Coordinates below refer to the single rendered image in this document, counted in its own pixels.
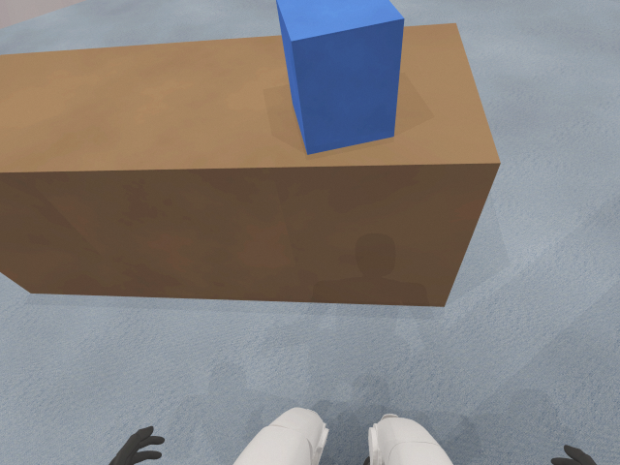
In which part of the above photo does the pedestal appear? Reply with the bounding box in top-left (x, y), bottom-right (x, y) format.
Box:
top-left (0, 23), bottom-right (501, 307)

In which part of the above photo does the robot right hand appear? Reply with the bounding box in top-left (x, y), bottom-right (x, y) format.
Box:
top-left (551, 445), bottom-right (597, 465)

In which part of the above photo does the robot thigh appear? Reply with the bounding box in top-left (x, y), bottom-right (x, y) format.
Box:
top-left (368, 418), bottom-right (453, 465)
top-left (233, 407), bottom-right (329, 465)

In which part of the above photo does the robot left hand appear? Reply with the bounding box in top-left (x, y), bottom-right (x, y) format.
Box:
top-left (109, 426), bottom-right (165, 465)

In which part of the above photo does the carton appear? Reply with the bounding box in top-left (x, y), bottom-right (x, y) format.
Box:
top-left (276, 0), bottom-right (404, 155)

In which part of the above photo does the right robot thigh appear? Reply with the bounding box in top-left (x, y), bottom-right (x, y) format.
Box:
top-left (368, 418), bottom-right (453, 465)

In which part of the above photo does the left robot thigh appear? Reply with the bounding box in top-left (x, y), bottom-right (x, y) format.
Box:
top-left (233, 407), bottom-right (329, 465)

